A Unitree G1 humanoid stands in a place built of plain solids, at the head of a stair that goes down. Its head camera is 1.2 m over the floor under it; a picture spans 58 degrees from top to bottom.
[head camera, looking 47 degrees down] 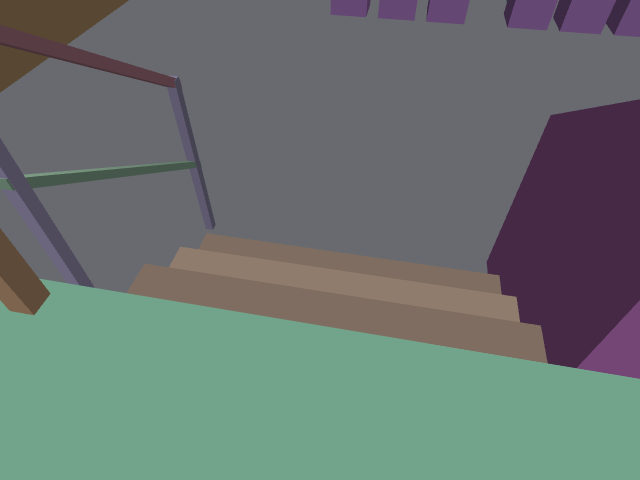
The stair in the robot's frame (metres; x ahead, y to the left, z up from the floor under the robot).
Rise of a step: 0.18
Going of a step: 0.26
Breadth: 1.57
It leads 11 degrees to the right of straight ahead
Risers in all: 4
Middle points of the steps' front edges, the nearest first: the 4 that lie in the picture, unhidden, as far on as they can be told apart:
0.75 0.01 0.00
1.00 -0.04 -0.17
1.26 -0.09 -0.35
1.51 -0.14 -0.52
